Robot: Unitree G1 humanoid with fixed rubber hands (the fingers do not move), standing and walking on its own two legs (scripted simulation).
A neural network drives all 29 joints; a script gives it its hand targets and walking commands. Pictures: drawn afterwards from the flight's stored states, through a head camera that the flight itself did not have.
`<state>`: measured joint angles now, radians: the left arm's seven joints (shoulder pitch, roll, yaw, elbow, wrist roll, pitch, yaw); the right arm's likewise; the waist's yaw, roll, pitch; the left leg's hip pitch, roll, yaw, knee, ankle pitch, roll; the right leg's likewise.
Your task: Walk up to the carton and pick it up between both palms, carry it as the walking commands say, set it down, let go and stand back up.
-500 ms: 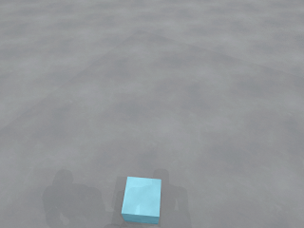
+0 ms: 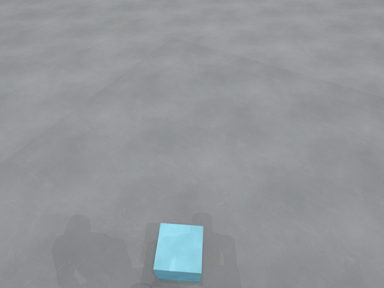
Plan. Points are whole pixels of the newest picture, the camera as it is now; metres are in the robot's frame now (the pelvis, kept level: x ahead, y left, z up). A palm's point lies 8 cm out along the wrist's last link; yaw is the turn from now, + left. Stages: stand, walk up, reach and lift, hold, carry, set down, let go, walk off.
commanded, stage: walk up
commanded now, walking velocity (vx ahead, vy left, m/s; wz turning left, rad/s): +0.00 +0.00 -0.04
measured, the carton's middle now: (180, 253) +0.38 +0.06 -0.68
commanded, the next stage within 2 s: none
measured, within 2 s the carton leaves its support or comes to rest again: neither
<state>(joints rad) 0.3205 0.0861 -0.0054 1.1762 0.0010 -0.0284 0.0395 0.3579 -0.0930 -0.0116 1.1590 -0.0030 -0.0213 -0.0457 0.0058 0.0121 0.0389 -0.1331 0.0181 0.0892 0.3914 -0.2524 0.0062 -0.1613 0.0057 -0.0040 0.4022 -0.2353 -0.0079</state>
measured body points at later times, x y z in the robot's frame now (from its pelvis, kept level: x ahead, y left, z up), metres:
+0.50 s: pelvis +0.00 +0.01 +0.00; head +0.02 +0.00 +0.45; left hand -0.03 +0.20 -0.16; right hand -0.05 -0.19 -0.16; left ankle -0.03 +0.11 -0.74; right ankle -0.01 -0.11 -0.74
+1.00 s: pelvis +0.00 +0.01 +0.00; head +0.02 +0.01 +0.45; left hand -0.01 +0.22 -0.16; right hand -0.05 -0.19 -0.17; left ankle -0.03 +0.11 -0.74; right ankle -0.01 -0.11 -0.74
